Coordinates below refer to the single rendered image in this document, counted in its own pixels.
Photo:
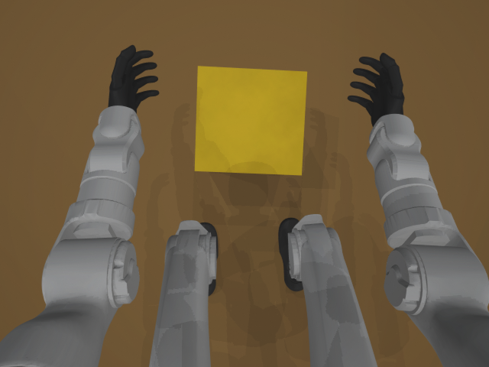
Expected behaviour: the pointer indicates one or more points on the robot right hand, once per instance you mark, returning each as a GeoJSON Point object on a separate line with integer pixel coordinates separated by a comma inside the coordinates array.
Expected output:
{"type": "Point", "coordinates": [387, 97]}

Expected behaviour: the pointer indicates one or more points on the carton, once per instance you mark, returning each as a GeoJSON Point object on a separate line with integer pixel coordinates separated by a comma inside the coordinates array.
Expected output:
{"type": "Point", "coordinates": [250, 120]}

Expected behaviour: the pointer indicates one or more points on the right robot shin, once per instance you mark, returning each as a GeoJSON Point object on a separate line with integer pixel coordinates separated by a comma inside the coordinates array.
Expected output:
{"type": "Point", "coordinates": [312, 219]}

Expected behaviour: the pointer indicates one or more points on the robot right upper arm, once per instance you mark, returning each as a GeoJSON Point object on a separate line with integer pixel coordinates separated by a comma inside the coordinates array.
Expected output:
{"type": "Point", "coordinates": [444, 291]}

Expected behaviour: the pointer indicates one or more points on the left robot forearm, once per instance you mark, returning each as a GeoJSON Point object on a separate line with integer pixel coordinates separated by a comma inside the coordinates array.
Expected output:
{"type": "Point", "coordinates": [104, 205]}

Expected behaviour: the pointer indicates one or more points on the robot left hand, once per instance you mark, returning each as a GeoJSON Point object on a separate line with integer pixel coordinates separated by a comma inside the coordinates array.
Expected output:
{"type": "Point", "coordinates": [123, 88]}

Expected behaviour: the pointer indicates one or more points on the robot left upper arm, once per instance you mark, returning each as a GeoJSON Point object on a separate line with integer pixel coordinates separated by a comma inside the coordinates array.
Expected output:
{"type": "Point", "coordinates": [86, 281]}

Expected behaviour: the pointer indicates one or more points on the robot left thigh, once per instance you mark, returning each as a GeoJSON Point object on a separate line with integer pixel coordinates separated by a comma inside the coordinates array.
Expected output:
{"type": "Point", "coordinates": [181, 336]}

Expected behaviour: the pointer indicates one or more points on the right robot forearm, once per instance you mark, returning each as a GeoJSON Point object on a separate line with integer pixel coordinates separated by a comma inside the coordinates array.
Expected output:
{"type": "Point", "coordinates": [412, 208]}

